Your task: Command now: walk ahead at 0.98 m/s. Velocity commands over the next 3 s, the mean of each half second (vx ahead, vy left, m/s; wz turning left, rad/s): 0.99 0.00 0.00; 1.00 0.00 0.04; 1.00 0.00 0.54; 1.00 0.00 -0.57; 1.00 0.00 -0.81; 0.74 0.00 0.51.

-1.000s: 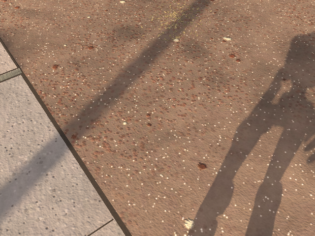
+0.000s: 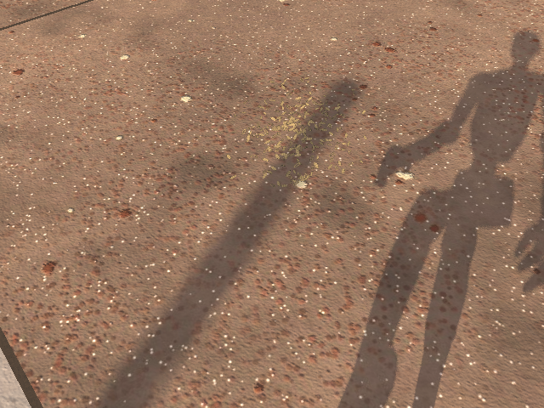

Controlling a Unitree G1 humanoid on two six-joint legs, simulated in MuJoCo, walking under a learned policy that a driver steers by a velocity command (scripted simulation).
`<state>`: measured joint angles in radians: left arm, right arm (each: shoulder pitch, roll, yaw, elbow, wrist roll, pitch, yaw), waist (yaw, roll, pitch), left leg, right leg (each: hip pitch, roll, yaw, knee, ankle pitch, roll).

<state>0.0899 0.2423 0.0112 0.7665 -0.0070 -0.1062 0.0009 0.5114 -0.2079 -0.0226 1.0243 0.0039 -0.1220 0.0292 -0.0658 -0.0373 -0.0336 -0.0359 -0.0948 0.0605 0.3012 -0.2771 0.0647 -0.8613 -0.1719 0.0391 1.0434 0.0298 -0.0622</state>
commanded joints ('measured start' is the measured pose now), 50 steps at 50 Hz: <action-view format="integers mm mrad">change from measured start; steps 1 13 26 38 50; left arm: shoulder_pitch -94 473 351 549 -49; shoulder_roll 29 179 98 -29 67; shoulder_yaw -2 75 33 -17 11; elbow -67 48 114 136 -84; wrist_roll -4 2 -5 -10 19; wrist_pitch -20 -13 -42 -18 -18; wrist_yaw -14 -36 -14 -20 -5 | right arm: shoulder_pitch -64 18 -521 59 -121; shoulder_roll -133 -109 -80 -306 -134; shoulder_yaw -12 13 15 -85 -28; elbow -89 -125 -325 -228 -169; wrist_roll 15 48 1 4 4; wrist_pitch -32 -29 3 6 -15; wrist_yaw -23 -8 -10 12 -15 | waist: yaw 30 229 108 -74 47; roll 27 -256 34 362 38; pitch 171 -401 174 -513 178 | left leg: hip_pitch -258 -687 -667 623 -295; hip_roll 225 71 240 468 209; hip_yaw -125 -258 -54 -944 -262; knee -257 1227 490 51 -216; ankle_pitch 165 -114 493 -509 150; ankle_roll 139 61 -27 311 188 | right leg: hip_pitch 171 1390 602 232 161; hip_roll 25 -174 54 245 21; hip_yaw -53 859 29 128 12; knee -259 -799 -986 422 -192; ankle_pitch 232 -858 -90 -465 61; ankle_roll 15 -256 -145 -6 56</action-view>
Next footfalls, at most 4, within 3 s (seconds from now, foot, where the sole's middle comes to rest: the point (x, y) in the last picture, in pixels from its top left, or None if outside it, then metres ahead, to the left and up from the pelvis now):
0.20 right None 0.44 -0.13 -0.78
0.72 left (234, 286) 0.92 0.09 -0.78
1.22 right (291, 175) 1.38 -0.12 -0.78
1.66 left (173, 130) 1.67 0.32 -0.78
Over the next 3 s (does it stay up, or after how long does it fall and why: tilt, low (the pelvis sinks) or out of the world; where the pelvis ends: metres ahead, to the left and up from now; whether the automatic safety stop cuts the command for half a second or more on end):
stays up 2.63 0.01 -0.01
